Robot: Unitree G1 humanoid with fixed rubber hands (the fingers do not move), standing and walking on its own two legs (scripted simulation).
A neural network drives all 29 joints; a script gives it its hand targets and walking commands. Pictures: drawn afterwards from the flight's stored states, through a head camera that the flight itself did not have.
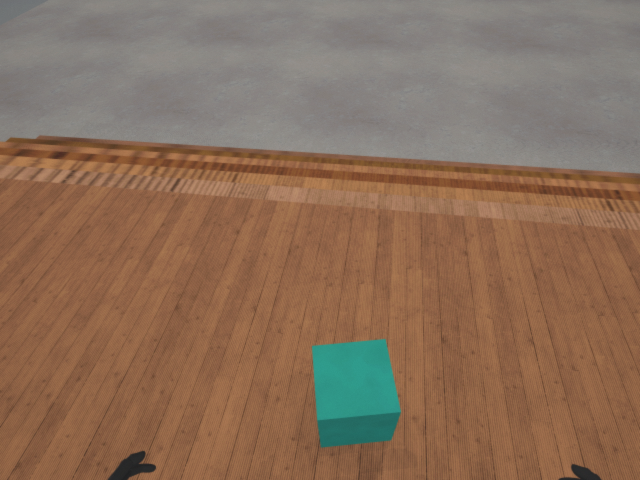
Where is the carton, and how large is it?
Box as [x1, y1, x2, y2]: [312, 339, 400, 447]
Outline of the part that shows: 385,339 312,346 317,422 321,447 391,439 400,410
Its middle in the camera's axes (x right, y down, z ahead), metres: +0.09 +0.45 +1.11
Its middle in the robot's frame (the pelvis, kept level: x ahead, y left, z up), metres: +0.47 -0.02 -0.66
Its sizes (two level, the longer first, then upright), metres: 0.210 0.200 0.250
